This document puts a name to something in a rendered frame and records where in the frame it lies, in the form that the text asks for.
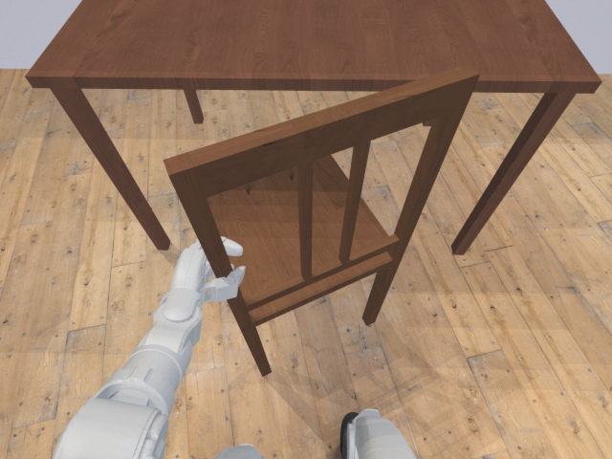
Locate left robot hand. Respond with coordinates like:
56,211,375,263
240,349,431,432
170,236,246,303

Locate robot left upper arm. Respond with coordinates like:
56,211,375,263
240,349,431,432
57,398,169,459

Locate robot right thigh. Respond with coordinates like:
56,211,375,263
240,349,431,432
347,416,417,459

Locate right robot shin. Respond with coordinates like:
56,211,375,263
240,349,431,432
354,409,381,420

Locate robot left forearm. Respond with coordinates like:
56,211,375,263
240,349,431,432
53,288,203,459

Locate table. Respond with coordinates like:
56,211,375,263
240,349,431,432
25,0,602,255

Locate chair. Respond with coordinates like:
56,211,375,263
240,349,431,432
163,64,480,377

